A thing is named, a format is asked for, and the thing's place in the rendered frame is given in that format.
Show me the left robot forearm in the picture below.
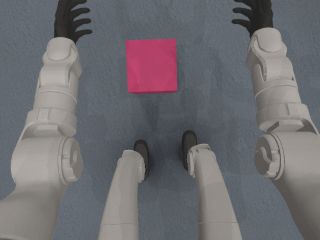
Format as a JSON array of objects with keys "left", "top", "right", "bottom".
[{"left": 10, "top": 37, "right": 82, "bottom": 182}]

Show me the right robot upper arm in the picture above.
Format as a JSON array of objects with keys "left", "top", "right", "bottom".
[{"left": 254, "top": 131, "right": 320, "bottom": 240}]

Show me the left robot foot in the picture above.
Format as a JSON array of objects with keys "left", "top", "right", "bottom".
[{"left": 133, "top": 139, "right": 149, "bottom": 181}]

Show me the carton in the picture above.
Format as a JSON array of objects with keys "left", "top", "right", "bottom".
[{"left": 125, "top": 38, "right": 178, "bottom": 94}]

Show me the robot right hand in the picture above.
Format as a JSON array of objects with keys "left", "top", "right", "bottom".
[{"left": 231, "top": 0, "right": 273, "bottom": 39}]

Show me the robot right shin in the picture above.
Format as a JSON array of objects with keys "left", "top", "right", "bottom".
[{"left": 186, "top": 144, "right": 216, "bottom": 164}]

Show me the robot left hand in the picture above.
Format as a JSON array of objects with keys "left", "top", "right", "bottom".
[{"left": 54, "top": 0, "right": 93, "bottom": 45}]

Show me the right robot forearm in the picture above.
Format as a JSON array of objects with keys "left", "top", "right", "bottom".
[{"left": 245, "top": 27, "right": 320, "bottom": 137}]

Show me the left robot upper arm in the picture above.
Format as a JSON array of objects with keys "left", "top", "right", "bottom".
[{"left": 0, "top": 135, "right": 83, "bottom": 240}]

